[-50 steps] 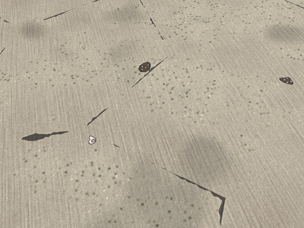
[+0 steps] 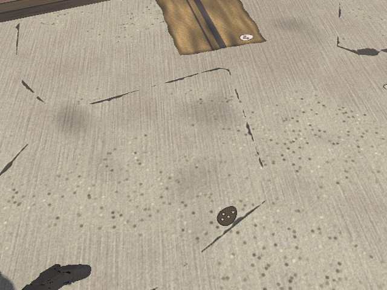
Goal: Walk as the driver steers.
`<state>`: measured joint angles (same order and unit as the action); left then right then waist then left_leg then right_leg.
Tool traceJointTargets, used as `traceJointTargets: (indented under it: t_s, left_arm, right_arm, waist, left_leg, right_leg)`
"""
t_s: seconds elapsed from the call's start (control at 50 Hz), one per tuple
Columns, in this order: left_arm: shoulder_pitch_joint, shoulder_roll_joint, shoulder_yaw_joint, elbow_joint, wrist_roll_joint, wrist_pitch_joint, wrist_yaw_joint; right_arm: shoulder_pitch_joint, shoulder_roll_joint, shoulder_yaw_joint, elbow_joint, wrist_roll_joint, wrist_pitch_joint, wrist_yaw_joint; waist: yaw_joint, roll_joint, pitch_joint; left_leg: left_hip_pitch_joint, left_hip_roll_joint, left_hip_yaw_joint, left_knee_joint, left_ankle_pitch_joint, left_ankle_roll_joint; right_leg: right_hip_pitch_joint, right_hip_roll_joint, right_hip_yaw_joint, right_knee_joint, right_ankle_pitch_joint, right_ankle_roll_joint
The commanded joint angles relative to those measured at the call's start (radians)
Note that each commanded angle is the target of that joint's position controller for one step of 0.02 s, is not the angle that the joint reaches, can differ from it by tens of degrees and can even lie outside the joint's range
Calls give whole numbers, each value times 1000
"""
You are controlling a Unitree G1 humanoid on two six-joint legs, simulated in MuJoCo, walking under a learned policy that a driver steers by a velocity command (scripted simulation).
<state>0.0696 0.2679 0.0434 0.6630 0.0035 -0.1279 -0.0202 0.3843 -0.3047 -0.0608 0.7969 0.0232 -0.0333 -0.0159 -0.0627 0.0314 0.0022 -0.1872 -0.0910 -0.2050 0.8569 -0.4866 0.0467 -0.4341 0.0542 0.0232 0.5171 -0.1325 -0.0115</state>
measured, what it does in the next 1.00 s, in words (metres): walks ahead: left foot, then right foot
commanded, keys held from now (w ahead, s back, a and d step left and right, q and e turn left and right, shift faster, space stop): w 0.32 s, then no key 0.68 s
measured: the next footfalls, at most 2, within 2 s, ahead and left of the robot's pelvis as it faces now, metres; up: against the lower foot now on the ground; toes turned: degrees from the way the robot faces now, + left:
left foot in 0.42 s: +0.38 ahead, +0.15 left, +0.00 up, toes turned +3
right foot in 0.78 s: +0.40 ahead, -0.09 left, +0.00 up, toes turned +3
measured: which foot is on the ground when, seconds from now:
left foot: up 0.00-0.40, down 0.42-1.00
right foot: down 0.00-0.42, up 0.44-0.76, down 0.78-1.00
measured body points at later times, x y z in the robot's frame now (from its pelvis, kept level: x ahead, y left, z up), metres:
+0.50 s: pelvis +0.25 +0.05 +0.00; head +0.29 +0.06 +0.45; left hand +0.25 +0.33 -0.13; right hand +0.49 -0.18 -0.07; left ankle +0.34 +0.15 -0.73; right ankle +0.12 -0.11 -0.67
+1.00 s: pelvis +0.34 +0.05 +0.01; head +0.35 +0.04 +0.46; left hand +0.44 +0.32 -0.11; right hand +0.46 -0.20 -0.12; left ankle +0.34 +0.15 -0.73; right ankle +0.36 -0.09 -0.73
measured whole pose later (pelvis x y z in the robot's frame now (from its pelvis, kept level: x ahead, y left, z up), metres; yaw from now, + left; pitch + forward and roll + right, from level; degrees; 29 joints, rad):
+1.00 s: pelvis +0.34 +0.05 +0.01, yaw +2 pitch -1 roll +1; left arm 0.18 0.24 0.03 0.89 0.01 -0.01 0.03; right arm 0.18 -0.24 -0.02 0.91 -0.01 -0.01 -0.01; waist 0.00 0.01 0.02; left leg -0.21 -0.03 0.02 0.47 -0.25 0.02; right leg -0.24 -0.04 0.03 0.50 -0.25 0.03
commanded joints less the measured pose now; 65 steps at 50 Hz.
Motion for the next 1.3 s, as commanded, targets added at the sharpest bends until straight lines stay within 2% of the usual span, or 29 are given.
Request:
traceJointTargets:
  t_s: [0.02,0.04,0.06,0.1,0.16,0.2,0.24,0.3,0.36,0.4,0.42,0.44,0.46,0.48,0.5,0.52,0.54,0.58,0.6,0.66,0.74,0.78,0.8,0.82,0.84,0.86,0.9,1.04,1.3]
  left_arm:
    - [271,138,53,18,-14,12,3]
    - [227,126,44,17,-2,16,1]
    - [197,111,38,23,3,16,1]
    - [180,94,31,33,5,15,0]
    - [199,139,43,57,-11,14,3]
    - [211,164,49,71,-15,19,7]
    - [234,178,50,87,-21,26,9]
    - [295,189,51,122,-29,36,9]
    - [311,197,51,149,-28,55,16]
    - [289,198,48,150,-26,67,25]
    - [291,174,37,141,-16,65,28]
    - [325,107,11,110,20,54,28]
    - [475,54,-9,148,6,48,23]
    - [432,162,19,167,-15,53,21]
    - [342,174,24,144,-28,61,23]
    - [296,155,22,141,-18,71,32]
    - [277,144,24,138,-5,88,41]
    - [318,98,17,154,-3,115,50]
    - [325,83,14,157,-2,121,54]
    - [263,77,10,149,7,130,59]
    - [193,94,17,142,8,144,58]
    - [169,100,17,136,25,141,58]
    - [161,133,21,124,26,137,63]
    - [126,200,37,130,9,139,66]
    - [124,157,35,144,4,137,58]
    - [119,107,21,146,10,134,54]
    - [96,93,15,158,13,121,50]
    - [106,103,14,222,1,109,54]
    - [90,88,11,321,0,124,59]
  right_arm:
    - [-27,-133,-16,-94,13,-29,4]
    - [-97,-120,-13,-113,-1,-31,5]
    - [-121,-109,-16,-123,-14,-33,8]
    - [-101,-75,-11,-119,-11,-32,17]
    - [-158,-35,6,-141,-20,-32,22]
    - [-222,-18,17,-156,-23,-38,28]
    - [-284,-16,21,-167,-19,-44,33]
    - [-364,-31,19,-192,-9,-49,42]
    - [-389,-53,9,-210,-14,-55,51]
    - [-257,-90,-13,-170,-31,-61,49]
    - [-154,-136,-29,-144,-42,-61,41]
    - [-34,-215,-41,-136,-65,-54,30]
    - [-16,-210,-38,-121,-52,-36,34]
    - [-31,-148,-25,-121,-30,-22,38]
    - [-108,-119,-13,-124,-20,-21,39]
    - [-172,-90,-3,-125,-25,-22,40]
    - [-222,-64,5,-125,-32,-25,44]
    - [-285,-57,5,-113,-53,-32,48]
    - [-305,-58,4,-105,-55,-34,46]
    - [-301,-76,0,-71,-50,-29,35]
    - [-292,-76,7,-27,-40,-12,29]
    - [-264,-40,23,-1,-34,-9,31]
    - [-230,-27,29,13,-45,-11,31]
    - [-152,-35,23,26,-47,-13,32]
    - [-181,-40,26,31,-48,-6,24]
    - [-211,-60,20,34,-43,2,18]
    - [-217,-45,23,44,-42,16,6]
    - [-209,-47,18,99,-30,24,1]
    - [-216,-53,16,191,-27,38,-12]
  waist:
    - [147,-136,-111]
    - [131,-69,-29]
    - [107,-75,-1]
    - [72,-121,1]
    - [76,-121,11]
    - [95,-105,15]
    - [117,-102,21]
    - [142,-105,33]
    - [123,-115,38]
    - [43,-110,-53]
    - [-3,-85,-135]
    - [-20,85,-290]
    - [15,268,-431]
    - [-10,137,-379]
    - [8,96,-233]
    - [32,33,-169]
    - [62,22,-124]
    - [116,77,-117]
    - [128,88,-118]
    - [107,86,-132]
    - [94,63,-77]
    - [100,28,-32]
    - [83,-16,-27]
    - [15,-129,-14]
    - [48,-149,-18]
    - [61,-115,-1]
    - [57,-125,6]
    - [62,-62,-41]
    - [61,-30,-10]
  left_leg:
    - [-586,84,27,425,22,-17]
    - [-572,112,58,386,82,-20]
    - [-550,144,66,326,128,-22]
    - [-476,173,97,243,159,-28]
    - [-471,191,139,86,215,-50]
    - [-441,191,156,-52,330,-54]
    - [-388,172,175,-173,440,-56]
    - [-352,149,183,-264,507,-49]
    - [-319,126,183,-341,459,-15]
    - [-104,80,219,-411,523,23]
    - [85,131,187,-412,705,55]
    - [414,366,-63,-325,1055,152]
    - [560,535,-322,-360,1127,302]
    - [462,475,-281,-399,1004,271]
    - [345,429,-162,-423,971,232]
    - [228,385,-100,-455,954,207]
    - [110,354,-48,-489,947,190]
    - [-57,314,32,-546,942,193]
    - [-95,301,66,-555,944,195]
    - [-112,290,90,-573,824,187]
    - [-149,279,52,-596,384,155]
    - [-184,227,53,-577,195,86]
    - [-197,189,69,-541,138,44]
    - [-208,123,119,-540,112,13]
    - [-114,98,174,-503,162,-11]
    - [-101,103,167,-491,170,-11]
    - [-84,109,164,-477,244,-5]
    - [1,117,170,-439,457,-6]
    - [24,122,173,-450,456,-14]
  right_leg:
    - [615,-393,588,-224,-313,-224]
    - [490,-351,483,-252,-185,-211]
    - [421,-323,419,-270,-90,-211]
    - [343,-270,319,-309,21,-201]
    - [302,-271,236,-355,127,-227]
    - [288,-255,176,-369,149,-216]
    - [275,-236,126,-372,156,-197]
    - [314,-256,114,-357,155,-181]
    - [395,-278,114,-275,296,-144]
    - [398,-228,68,-100,539,-92]
    - [326,-174,32,52,497,-49]
    - [72,-82,-17,369,104,16]
    - [-114,2,40,625,-547,56]
    - [-148,-43,103,705,-541,58]
    - [-207,-81,66,701,-490,58]
    - [-192,-116,48,650,-424,65]
    - [-130,-143,51,585,-369,70]
    - [38,-145,36,487,-284,85]
    - [83,-140,28,419,-263,91]
    - [162,-132,21,240,-141,84]
    - [242,-120,19,67,-48,52]
    - [317,-133,38,-83,60,24]
    - [349,-191,93,-111,154,3]
    - [332,-201,92,-72,107,-24]
    - [239,-167,80,-95,-54,-25]
    - [205,-147,70,-115,-96,-10]
    - [211,-139,59,-110,-6,11]
    - [264,-125,40,-69,166,8]
    - [269,-100,17,-92,126,8]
